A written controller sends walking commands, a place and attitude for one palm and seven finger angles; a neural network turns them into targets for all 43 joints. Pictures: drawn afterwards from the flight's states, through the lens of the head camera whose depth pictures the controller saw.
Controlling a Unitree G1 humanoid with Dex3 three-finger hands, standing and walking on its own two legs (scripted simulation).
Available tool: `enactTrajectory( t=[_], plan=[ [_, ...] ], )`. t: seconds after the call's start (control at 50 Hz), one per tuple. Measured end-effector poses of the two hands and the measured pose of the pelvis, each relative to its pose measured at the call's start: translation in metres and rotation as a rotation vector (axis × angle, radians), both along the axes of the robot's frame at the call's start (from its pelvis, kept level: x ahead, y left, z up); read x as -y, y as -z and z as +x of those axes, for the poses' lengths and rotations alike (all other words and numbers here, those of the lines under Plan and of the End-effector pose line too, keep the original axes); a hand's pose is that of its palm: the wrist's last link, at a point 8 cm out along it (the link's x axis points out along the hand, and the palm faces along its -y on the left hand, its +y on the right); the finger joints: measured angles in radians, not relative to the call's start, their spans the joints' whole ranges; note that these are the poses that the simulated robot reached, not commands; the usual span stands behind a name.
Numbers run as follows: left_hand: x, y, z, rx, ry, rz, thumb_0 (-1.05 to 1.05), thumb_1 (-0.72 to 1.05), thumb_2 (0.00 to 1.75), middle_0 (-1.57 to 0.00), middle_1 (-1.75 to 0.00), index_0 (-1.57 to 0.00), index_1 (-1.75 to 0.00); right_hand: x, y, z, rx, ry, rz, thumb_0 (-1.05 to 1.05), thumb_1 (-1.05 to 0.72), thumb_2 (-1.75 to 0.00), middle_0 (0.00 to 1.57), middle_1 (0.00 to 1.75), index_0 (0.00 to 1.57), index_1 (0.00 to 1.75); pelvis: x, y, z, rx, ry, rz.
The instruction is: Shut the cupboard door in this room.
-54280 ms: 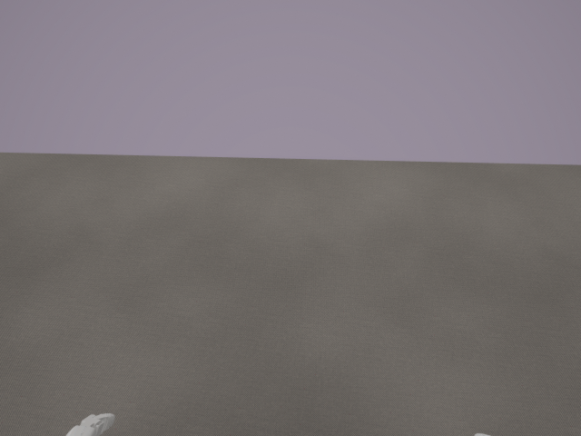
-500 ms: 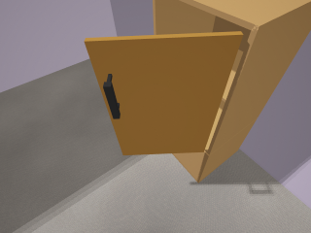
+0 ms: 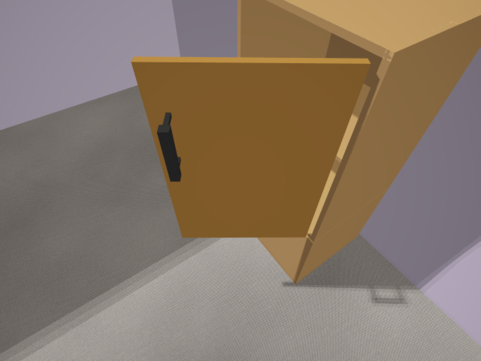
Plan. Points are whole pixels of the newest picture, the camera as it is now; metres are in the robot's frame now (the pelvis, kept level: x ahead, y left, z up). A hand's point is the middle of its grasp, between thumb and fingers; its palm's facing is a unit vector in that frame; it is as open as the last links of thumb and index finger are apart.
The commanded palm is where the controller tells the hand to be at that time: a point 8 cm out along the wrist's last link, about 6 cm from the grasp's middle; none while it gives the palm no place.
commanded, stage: come to a stop and stand still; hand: left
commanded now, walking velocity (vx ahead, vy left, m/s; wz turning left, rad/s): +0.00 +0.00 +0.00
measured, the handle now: (171, 148) +0.49 +0.17 +0.06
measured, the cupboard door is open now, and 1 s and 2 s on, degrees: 55 55 55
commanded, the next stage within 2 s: look again from close up in 0.70 s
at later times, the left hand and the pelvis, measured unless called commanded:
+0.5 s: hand out of the picture +0.05 +0.19 -0.17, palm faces +0.00 -0.96 -0.27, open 7.4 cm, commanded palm none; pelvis +0.02 -0.02 +0.00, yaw +1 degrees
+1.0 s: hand out of the picture +0.03 +0.18 -0.17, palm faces +0.01 -0.97 -0.24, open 7.4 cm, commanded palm none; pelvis +0.02 -0.02 +0.00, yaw +1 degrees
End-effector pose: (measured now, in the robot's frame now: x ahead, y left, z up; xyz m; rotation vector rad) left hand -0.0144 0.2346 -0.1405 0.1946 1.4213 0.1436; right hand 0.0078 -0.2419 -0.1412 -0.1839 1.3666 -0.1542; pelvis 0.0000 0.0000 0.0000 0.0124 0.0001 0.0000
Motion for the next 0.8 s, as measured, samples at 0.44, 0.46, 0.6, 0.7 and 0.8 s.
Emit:
enactTrajectory(
  t=[0.44,0.46,0.6,0.7,0.8],
  plan=[
    [-0.003,-0.008,0.053,0.122,0.008,0.043,0.00,0.90,0.90,-0.20,-0.30,-0.20,-0.30,0.018,-0.007,0.068,0.119,-0.057,-0.012,0.00,-0.91,-0.90,0.20,0.30,0.20,0.30,0.015,-0.003,0.015,0.007,-0.013,0.004],
    [-0.003,-0.009,0.054,0.124,0.008,0.045,0.00,0.90,0.90,-0.20,-0.30,-0.20,-0.30,0.019,-0.007,0.069,0.119,-0.058,-0.013,0.00,-0.91,-0.90,0.20,0.30,0.20,0.30,0.016,-0.003,0.016,0.007,-0.013,0.004],
    [-0.002,-0.009,0.056,0.117,0.009,0.048,0.00,0.90,0.90,-0.20,-0.30,-0.20,-0.30,0.026,-0.008,0.070,0.103,-0.060,-0.023,0.00,-0.91,-0.90,0.20,0.30,0.20,0.30,0.019,-0.004,0.019,0.006,-0.014,0.004],
    [-0.001,-0.008,0.053,0.103,0.002,0.044,0.00,0.90,0.90,-0.20,-0.30,-0.20,-0.30,0.029,-0.008,0.066,0.081,-0.059,-0.029,0.00,-0.91,-0.90,0.20,0.30,0.20,0.30,0.020,-0.004,0.021,0.006,-0.016,0.003],
    [0.002,-0.007,0.048,0.086,-0.005,0.036,0.00,0.90,0.90,-0.20,-0.30,-0.20,-0.30,0.028,-0.008,0.062,0.061,-0.058,-0.030,0.00,-0.91,-0.90,0.20,0.30,0.20,0.30,0.020,-0.004,0.022,0.006,-0.018,0.003]
  ],
)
